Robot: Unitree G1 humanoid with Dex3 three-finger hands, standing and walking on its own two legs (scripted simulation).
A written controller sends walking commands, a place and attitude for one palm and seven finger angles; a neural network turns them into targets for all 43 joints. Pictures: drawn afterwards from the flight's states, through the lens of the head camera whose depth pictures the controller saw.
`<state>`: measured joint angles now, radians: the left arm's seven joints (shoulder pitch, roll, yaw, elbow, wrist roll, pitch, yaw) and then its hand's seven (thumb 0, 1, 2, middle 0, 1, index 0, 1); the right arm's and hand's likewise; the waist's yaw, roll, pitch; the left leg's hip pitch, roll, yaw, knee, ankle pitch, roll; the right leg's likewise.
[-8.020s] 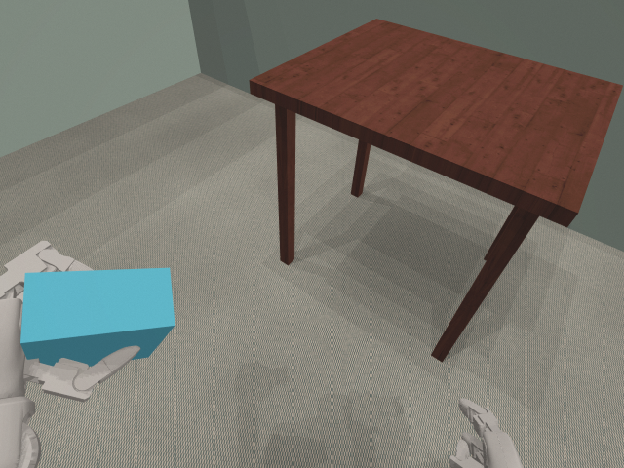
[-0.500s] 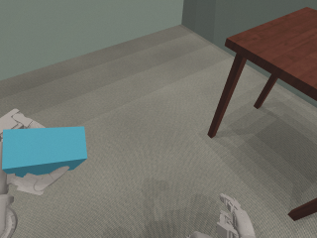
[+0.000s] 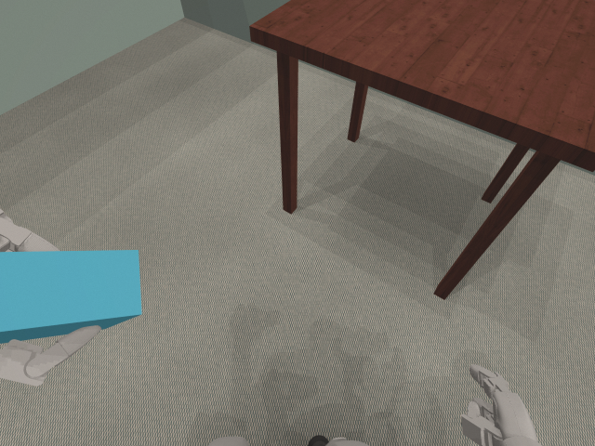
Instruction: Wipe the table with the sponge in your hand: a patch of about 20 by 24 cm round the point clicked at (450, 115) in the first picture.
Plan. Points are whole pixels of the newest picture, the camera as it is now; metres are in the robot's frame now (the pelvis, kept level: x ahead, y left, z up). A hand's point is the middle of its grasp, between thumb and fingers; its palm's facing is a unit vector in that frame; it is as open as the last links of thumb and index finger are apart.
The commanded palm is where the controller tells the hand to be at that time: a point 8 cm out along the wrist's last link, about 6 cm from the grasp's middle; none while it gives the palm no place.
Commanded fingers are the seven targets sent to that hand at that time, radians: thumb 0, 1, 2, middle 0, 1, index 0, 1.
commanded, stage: turn to face it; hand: left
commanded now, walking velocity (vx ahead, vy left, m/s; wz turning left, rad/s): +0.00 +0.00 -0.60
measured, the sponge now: (75, 298) +0.22 +0.22 +0.16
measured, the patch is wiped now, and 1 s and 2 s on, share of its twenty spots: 0.00 0.00 0.00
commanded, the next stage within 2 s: take the last steps up to it in 1.40 s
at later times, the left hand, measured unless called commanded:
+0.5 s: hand (236, 312) +0.22 +0.07 +0.16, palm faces +0.01 -0.85 -0.53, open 9.6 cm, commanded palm +0.16 +0.16 +0.18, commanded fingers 0.00 0.10 1.30 -1.20 -1.60 -1.20 -1.60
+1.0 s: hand (240, 353) +0.18 +0.06 +0.17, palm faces -0.13 -0.90 -0.41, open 9.6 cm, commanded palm +0.16 +0.11 +0.18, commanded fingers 0.00 0.10 1.30 -1.20 -1.60 -1.20 -1.60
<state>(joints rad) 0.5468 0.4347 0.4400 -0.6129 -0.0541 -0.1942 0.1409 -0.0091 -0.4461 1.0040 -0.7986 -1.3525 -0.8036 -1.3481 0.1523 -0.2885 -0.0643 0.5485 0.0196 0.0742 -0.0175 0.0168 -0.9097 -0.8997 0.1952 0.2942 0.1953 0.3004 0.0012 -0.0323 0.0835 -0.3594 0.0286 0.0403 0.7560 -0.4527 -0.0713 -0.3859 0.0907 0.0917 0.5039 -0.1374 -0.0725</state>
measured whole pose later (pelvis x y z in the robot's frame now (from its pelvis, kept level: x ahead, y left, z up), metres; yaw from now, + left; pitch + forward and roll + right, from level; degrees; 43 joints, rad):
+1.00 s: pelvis -0.13 -0.02 +0.00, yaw -36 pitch -1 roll +1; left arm 0.44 0.39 0.37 -0.55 -0.01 -0.18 0.12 -0.01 -0.45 1.00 -0.80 -1.35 -0.80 -1.35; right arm 0.16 -0.16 0.01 0.51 0.00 0.04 -0.01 0.01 -0.91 -0.90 0.20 0.29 0.20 0.30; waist 0.07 -0.07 0.06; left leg -0.21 0.07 0.12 0.55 -0.30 -0.03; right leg -0.57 0.08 0.05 1.03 -0.38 0.03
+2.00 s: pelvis -0.21 -0.03 +0.00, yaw -51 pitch +0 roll +1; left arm 0.42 0.34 0.32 -0.41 -0.01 -0.23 0.13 -0.01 -0.45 1.01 -0.80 -1.35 -0.80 -1.35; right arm 0.20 -0.18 0.02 0.67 0.00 -0.03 -0.04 0.02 -0.90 -0.90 0.21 0.30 0.21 0.30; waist 0.01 0.06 0.01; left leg -0.50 0.04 0.05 1.06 -0.36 -0.02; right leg -0.20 -0.06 -0.13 0.53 -0.33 -0.02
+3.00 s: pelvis +0.00 -0.11 -0.01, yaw -52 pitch +0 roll +2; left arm 0.49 0.43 0.42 -0.63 -0.01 -0.29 0.16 -0.01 -0.45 1.00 -0.80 -1.35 -0.80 -1.35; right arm 0.18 -0.25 -0.09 0.57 0.01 -0.05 -0.06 0.02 -0.91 -0.90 0.20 0.29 0.20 0.30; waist 0.00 -0.05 0.10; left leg -0.37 0.06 0.19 0.58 -0.16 0.02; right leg -0.25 -0.17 -0.09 0.85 -0.51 0.04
